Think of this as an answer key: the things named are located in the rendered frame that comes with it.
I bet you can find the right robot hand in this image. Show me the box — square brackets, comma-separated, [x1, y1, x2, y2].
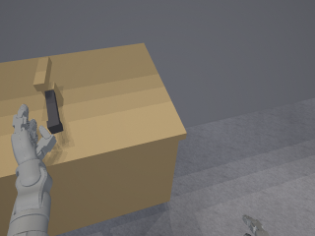
[242, 214, 271, 236]

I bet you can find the counter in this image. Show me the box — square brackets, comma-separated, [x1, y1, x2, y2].
[0, 42, 187, 236]

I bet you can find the left robot hand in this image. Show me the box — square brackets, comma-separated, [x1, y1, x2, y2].
[11, 104, 57, 165]

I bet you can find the tap lever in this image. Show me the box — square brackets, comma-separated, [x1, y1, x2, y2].
[44, 89, 64, 135]

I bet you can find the robot left forearm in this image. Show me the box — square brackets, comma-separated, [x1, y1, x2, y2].
[7, 159, 53, 236]

